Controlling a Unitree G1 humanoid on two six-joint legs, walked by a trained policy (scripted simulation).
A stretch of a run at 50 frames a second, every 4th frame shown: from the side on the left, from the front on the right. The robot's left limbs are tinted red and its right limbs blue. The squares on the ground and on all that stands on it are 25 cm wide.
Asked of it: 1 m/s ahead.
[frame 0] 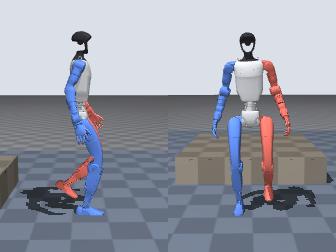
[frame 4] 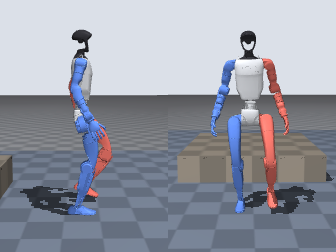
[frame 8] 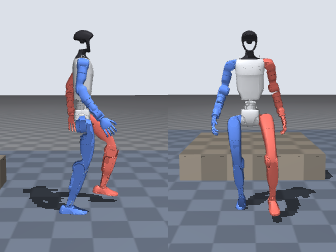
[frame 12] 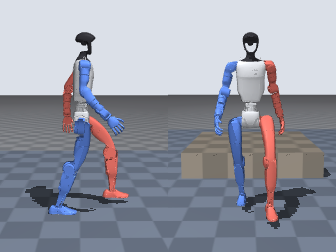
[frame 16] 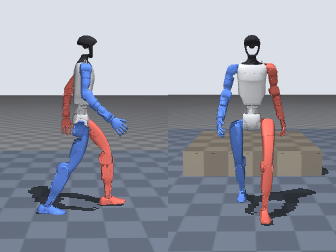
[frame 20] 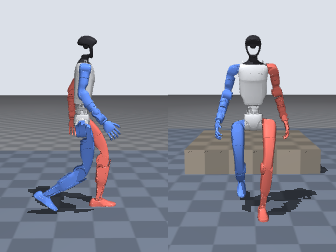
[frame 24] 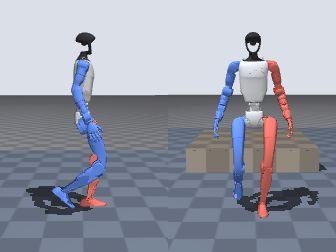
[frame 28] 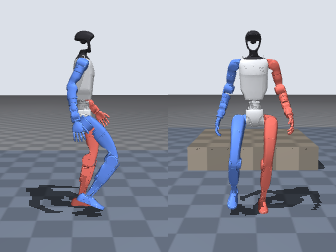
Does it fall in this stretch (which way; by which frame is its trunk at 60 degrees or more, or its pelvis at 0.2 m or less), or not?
no
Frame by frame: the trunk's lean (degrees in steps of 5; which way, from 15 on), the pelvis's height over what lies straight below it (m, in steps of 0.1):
0: 5, 0.8
4: 0, 0.8
8: 0, 0.8
12: 5, 0.8
16: 5, 0.7
20: 5, 0.7
24: 5, 0.8
28: 0, 0.8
